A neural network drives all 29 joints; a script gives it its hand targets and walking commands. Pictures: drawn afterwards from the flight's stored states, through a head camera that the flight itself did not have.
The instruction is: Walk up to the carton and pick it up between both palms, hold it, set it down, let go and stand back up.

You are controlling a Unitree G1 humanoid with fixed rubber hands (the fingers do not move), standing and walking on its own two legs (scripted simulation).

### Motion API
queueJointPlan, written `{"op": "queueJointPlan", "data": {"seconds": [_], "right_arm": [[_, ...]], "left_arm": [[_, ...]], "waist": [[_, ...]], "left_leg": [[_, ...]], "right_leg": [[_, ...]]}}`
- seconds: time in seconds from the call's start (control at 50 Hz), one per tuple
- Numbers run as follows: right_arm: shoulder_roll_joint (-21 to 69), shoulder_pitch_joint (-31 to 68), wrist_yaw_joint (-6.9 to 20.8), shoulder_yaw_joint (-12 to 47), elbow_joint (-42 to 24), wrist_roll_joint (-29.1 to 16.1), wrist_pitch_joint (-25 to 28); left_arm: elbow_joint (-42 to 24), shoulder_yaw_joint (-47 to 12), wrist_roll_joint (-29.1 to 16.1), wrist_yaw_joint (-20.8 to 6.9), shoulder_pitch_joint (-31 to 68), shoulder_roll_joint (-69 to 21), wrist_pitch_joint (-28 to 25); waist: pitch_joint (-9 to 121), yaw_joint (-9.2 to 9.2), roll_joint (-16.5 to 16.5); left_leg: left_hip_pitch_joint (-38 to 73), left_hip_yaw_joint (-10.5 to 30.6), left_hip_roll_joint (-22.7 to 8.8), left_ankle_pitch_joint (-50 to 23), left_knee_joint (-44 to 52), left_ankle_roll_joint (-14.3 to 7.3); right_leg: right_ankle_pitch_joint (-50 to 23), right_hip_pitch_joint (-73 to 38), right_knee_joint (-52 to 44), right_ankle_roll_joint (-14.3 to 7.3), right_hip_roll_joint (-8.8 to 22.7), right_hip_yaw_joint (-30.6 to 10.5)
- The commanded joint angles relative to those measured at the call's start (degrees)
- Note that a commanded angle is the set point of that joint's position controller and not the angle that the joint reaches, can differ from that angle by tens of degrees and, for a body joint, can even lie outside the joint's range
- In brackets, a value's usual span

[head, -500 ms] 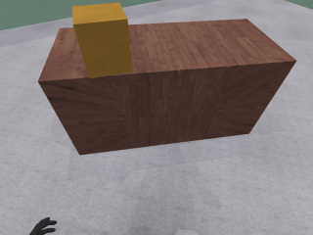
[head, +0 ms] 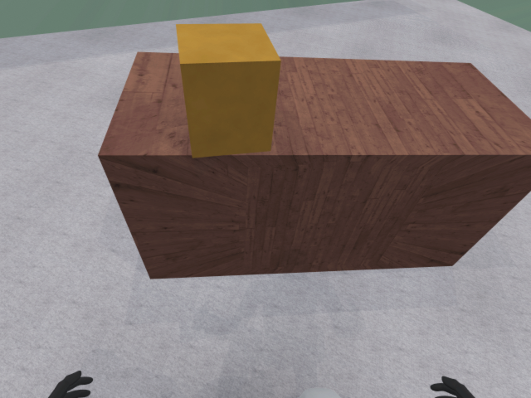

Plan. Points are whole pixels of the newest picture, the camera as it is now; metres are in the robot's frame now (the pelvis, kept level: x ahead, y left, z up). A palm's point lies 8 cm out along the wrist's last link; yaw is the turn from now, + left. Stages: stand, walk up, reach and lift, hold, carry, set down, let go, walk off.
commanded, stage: walk up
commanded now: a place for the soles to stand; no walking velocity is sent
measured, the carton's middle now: (226, 91) +0.80 +0.08 +0.04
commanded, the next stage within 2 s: none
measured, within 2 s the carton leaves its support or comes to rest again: neither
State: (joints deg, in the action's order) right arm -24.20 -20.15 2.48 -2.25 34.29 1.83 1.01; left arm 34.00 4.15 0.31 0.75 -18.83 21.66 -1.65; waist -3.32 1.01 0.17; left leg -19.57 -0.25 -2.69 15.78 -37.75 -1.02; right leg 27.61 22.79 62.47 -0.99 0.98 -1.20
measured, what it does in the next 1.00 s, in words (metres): walks ahead: right foot, then left foot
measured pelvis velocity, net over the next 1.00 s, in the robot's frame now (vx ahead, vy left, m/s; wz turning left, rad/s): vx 0.19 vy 0.04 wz -0.05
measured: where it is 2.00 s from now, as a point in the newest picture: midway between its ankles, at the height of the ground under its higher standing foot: outside the picture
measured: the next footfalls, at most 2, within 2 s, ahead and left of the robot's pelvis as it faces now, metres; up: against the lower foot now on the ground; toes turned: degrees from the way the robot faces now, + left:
right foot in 0.26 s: +0.18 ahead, -0.16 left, +0.00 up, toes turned -1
left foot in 0.56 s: +0.28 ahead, +0.15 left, +0.00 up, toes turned +0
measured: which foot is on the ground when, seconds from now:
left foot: down 0.00-0.26, up 0.28-0.54, down 0.56-1.00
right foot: up 0.00-0.24, down 0.26-0.58, up 0.60-0.88, down 0.90-1.00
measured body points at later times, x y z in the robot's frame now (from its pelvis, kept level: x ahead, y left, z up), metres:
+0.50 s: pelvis +0.14 +0.00 -0.01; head +0.15 +0.00 +0.44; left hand +0.25 +0.32 -0.08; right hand +0.25 -0.31 -0.09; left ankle +0.19 +0.14 -0.70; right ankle +0.14 -0.16 -0.73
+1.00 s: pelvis +0.19 +0.04 -0.01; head +0.21 +0.04 +0.44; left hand +0.33 +0.34 -0.08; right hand +0.30 -0.28 -0.08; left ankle +0.24 +0.15 -0.73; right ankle +0.18 -0.12 -0.73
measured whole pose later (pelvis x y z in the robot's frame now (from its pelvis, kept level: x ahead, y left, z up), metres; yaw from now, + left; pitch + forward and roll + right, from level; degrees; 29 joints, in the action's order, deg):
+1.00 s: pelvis +0.19 +0.04 -0.01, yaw -3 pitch -2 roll -1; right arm -24.0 -15.1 1.7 -2.2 34.3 -0.7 -0.9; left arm 34.0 3.1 0.3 1.6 -18.4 22.5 -0.6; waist -3.2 0.9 0.8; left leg -20.1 -2.6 -1.4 16.9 -38.6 -1.4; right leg 19.7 15.6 36.8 2.8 2.6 -2.7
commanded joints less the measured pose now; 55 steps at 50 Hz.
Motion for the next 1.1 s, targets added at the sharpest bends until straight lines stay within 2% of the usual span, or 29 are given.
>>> {"op": "queueJointPlan", "data": {"seconds": [0.0, 0.04, 0.12, 0.18, 0.2, 0.22, 0.24, 0.26, 0.28, 0.34, 0.36, 0.44, 0.48, 0.52, 0.54, 0.56, 0.58, 0.6, 0.62, 0.68, 0.74, 0.78, 0.84, 0.86, 0.88, 0.92, 0.98, 1.0, 1.08], "right_arm": [[-13.6, -5.1, -1.3, -5.9, -4.8, -0.7, 1.6], [-13.7, -6.4, -1.1, -5.7, -5.0, -0.3, 1.4], [-13.6, -8.0, -1.1, -5.5, -4.9, -0.4, 1.0], [-12.1, -5.3, -0.7, -5.0, -4.9, -1.1, 0.0], [-9.4, -4.7, -0.6, -4.1, -5.5, -1.4, 0.0], [-5.7, -5.4, -0.4, -2.7, -6.7, -1.6, 0.2], [-6.3, -4.6, -0.3, -2.8, -8.1, -1.2, -0.3], [-11.7, -0.9, -0.9, -4.7, -9.0, -0.4, -1.7], [-13.9, 1.2, -0.8, -5.7, -9.5, -0.3, -2.1], [-12.3, -2.1, 0.0, -6.1, -7.4, 0.0, -1.3], [-12.0, -2.1, 0.2, -6.0, -6.8, -0.1, -1.2], [-9.4, 2.8, 0.1, -4.7, -7.1, -0.3, -1.4], [-9.2, 1.7, -0.5, -4.2, -5.2, -1.1, -1.3], [-11.1, -4.1, -1.3, -4.7, -1.2, -1.1, -0.4], [-14.6, -4.5, -2.0, -5.8, -0.1, -0.6, 0.0], [-18.3, 0.1, -2.2, -6.4, -2.4, -0.2, 0.0], [-18.0, 0.6, -2.3, -5.8, -3.6, -0.7, -0.2], [-16.1, 1.1, -2.3, -5.7, -3.4, -1.4, -0.3], [-15.1, 2.7, -2.4, -5.0, -3.7, -1.4, -0.2], [-13.4, 3.8, -2.6, -4.2, -3.3, -1.7, -0.2], [-13.0, 2.3, -2.4, -3.8, -2.9, -1.3, -0.5], [-13.1, 2.8, -2.3, -3.5, -3.1, -1.7, -0.9], [-11.8, 5.9, -1.9, -2.9, -3.0, -2.7, -1.3], [-9.1, 6.7, -1.7, -1.9, -3.0, -3.2, -1.1], [-7.6, 6.0, -1.6, -1.4, -3.0, -3.6, -1.1], [-11.0, 5.3, -1.5, -3.0, -1.5, -2.6, -1.4], [-13.4, 8.2, -1.3, -3.4, -1.1, -1.9, 0.1], [-12.6, 8.6, -1.2, -2.9, -1.2, -2.0, 0.4], [-11.3, 8.2, -1.1, -2.8, -0.2, -2.7, 0.4]], "left_arm": [[-5.6, 3.6, 0.8, -0.9, -1.5, 12.7, -0.3], [-7.0, 3.5, 0.5, -1.1, 1.6, 11.4, -0.4], [-7.5, 2.4, 0.2, -0.9, 3.2, 9.9, -1.6], [-4.4, 2.1, 0.4, 0.2, -3.1, 10.0, -2.4], [-3.0, 2.8, 0.8, 0.9, -7.1, 12.6, -2.6], [-2.6, 4.5, 1.4, 1.5, -10.7, 16.3, -2.3], [-3.7, 5.5, 2.1, 2.4, -12.1, 19.9, -1.7], [-4.4, 6.0, 2.4, 2.9, -11.6, 20.9, -1.2], [-4.9, 5.4, 1.8, 2.9, -10.0, 19.6, -1.4], [-5.4, 4.2, 1.2, 2.7, -7.4, 17.9, -2.2], [-5.2, 4.3, 1.2, 2.5, -7.3, 18.3, -2.3], [-5.1, 4.2, 1.4, 2.2, -5.8, 18.1, -1.9], [-6.2, 3.6, 1.0, 1.8, 0.0, 18.5, -1.3], [-6.1, 2.5, 0.4, 1.3, 3.4, 15.7, -0.4], [-4.7, 1.3, 0.2, 1.0, -0.1, 11.9, -0.4], [-5.2, 0.5, -0.5, 0.7, -1.0, 9.7, -0.4], [-5.0, 2.1, -1.4, 2.0, 0.2, 14.1, 1.1], [-5.0, 2.8, -1.2, 2.3, 2.0, 15.7, 1.5], [-4.7, 2.5, -1.3, 1.9, 2.1, 14.7, 1.4], [-2.3, 2.1, -0.8, 1.3, -0.7, 13.4, 0.9], [-2.1, 1.9, -0.8, 1.3, 0.1, 12.5, 0.8], [-1.7, 1.7, -0.7, 1.5, 0.0, 12.4, 0.6], [-1.0, 1.8, 0.1, 1.6, -0.2, 13.7, -0.3], [-1.2, 2.2, 0.3, 1.6, 0.7, 15.6, -0.4], [-2.5, 2.2, 0.3, 1.5, 5.6, 16.9, -0.4], [-3.4, 1.8, -0.1, 0.5, 9.6, 15.9, -0.3], [-2.2, 1.4, -1.4, 0.0, 5.3, 13.8, -0.2], [-2.0, 1.5, -1.3, 0.0, 4.4, 13.9, -0.3], [-2.4, 1.4, -1.0, 0.4, 6.9, 14.9, -0.9]], "waist": [[-1.5, 1.3, 6.3], [-2.6, 2.37, 5.6], [0.7, 3.6, 7.9], [6.7, 0.22, 5.5], [9.7, -1.93, 2.8], [13.0, -4.43, -7.9], [9.5, -4.89, -11.2], [1.8, -5.88, -6.5], [-5.0, -5.67, -5.4], [-4.9, -3.34, -4.9], [-2.1, -3.36, -7.3], [0.8, -4.07, -10.8], [1.2, -2.03, -12.3], [5.3, 2.07, -6.6], [9.5, 2.17, 4.0], [9.3, 0.44, 14.7], [6.5, 1.45, 12.6], [2.0, 1.58, 5.6], [0.3, 0.97, 5.0], [2.7, -0.11, 8.5], [4.4, 0.2, 8.3], [6.2, -0.15, 8.2], [9.0, -1.26, 5.3], [8.1, -1.54, -0.8], [5.6, 0.25, -6.3], [2.9, 1.47, -7.0], [4.3, -1.2, -0.8], [5.2, -2.09, -1.6], [7.1, -0.39, -1.5]], "left_leg": [[11.1, 19.1, -10.8, 13.0, 21.4, -9.9], [12.6, 17.8, -11.3, 10.0, 21.3, -11.8], [16.2, 14.6, -11.5, -1.6, 16.3, -12.0], [10.8, 5.7, -7.2, -10.6, 2.4, -8.1], [2.1, 3.7, -5.3, -7.4, -4.9, -5.4], [-11.9, 1.3, -1.8, 5.8, -14.6, -2.4], [-20.8, 0.1, 2.3, 21.0, -23.8, 0.0], [-24.2, 4.0, 0.0, 23.1, -27.7, -0.2], [-28.3, 4.8, -1.8, 18.7, -29.9, 0.1], [-24.2, 5.0, -3.3, 11.8, -24.7, 0.8], [-21.1, 3.3, -2.7, 11.1, -23.5, 1.0], [-14.0, 0.1, -2.1, 7.7, -14.0, 1.2], [-3.9, -0.7, -1.6, 3.4, -6.5, 0.6], [11.9, 0.0, 0.7, -9.2, 9.8, -1.0], [18.4, 6.7, -3.9, -10.0, 12.0, -2.1], [17.8, 25.4, -14.9, -6.3, 15.8, -5.6], [9.7, 32.0, -19.4, 1.2, 17.8, -11.7], [7.5, 28.4, -17.1, 3.9, 18.2, -10.7], [7.0, 25.3, -15.2, 2.2, 16.9, -11.0], [10.6, 18.0, -10.5, -10.6, 13.2, -8.5], [14.3, 17.9, -11.6, -21.5, 10.8, -9.3], [14.5, 16.3, -11.0, -23.7, 9.2, -8.5], [3.9, 10.2, -8.1, -18.3, 4.2, -4.7], [-1.5, 8.3, -6.6, -13.6, 2.1, -2.2], [-1.1, 3.6, -1.6, -3.0, 1.9, 0.8], [9.0, 3.3, -1.5, 4.4, 7.6, -0.3], [3.8, 11.2, -8.0, 3.8, 13.5, -3.3], [1.9, 11.4, -8.5, 3.5, 13.4, -3.2], [5.5, 6.6, -5.5, -3.0, 10.9, -1.2]], "right_leg": [[-4.2, 13.0, -3.0, 0.2, 1.7, -0.2], [-3.8, 13.1, -8.7, 0.5, 1.8, 1.0], [-6.2, 7.9, -21.2, 0.5, 0.8, 2.0], [-21.4, -10.7, -37.1, 0.2, -2.5, 4.7], [-23.8, -22.4, -38.4, -1.6, 0.7, -0.5], [-13.3, -34.0, -37.3, -5.1, 9.3, -13.3], [4.6, -31.0, -44.4, -9.9, 21.1, -33.9], [21.0, -23.4, -47.9, -14.5, 24.0, -40.5], [18.9, -21.5, -47.7, -16.8, 23.3, -38.6], [-2.9, -19.5, -43.7, -13.4, 16.5, -23.4], [-9.6, -18.7, -42.3, -13.2, 15.4, -20.1], [-28.6, -15.7, -36.3, -12.2, 13.9, -12.8], [-33.2, -8.9, -32.7, -9.7, 13.3, -8.6], [-26.9, -3.6, -20.6, -4.3, 8.8, -3.9], [-15.9, 0.0, -11.3, -1.6, 6.2, -0.6], [3.3, 7.9, -5.3, 2.2, 0.9, 3.7], [12.1, 6.7, -4.3, 1.4, 0.0, -0.7], [11.0, 7.0, -2.8, 0.8, 1.2, -2.8], [8.9, 7.3, -3.2, 0.7, 1.5, -2.9], [6.5, 3.7, -10.3, 0.8, 1.5, -2.2], [8.4, 1.5, -17.3, 1.3, 0.3, -0.6], [4.3, -1.9, -22.8, 1.2, -0.1, 0.4], [-15.7, -15.8, -33.4, 0.0, 1.9, -1.5], [-18.6, -17.4, -35.9, -1.9, 7.5, -8.4], [-17.1, -12.2, -39.8, -4.5, 12.6, -14.6], [-3.9, -0.4, -38.9, -4.6, 11.3, -11.5], [-7.2, -7.5, -32.1, -0.8, 3.2, -3.2], [-7.4, -10.4, -32.6, -1.1, 3.7, -4.2], [-14.1, -9.9, -34.3, -2.1, 6.2, -6.8]]}}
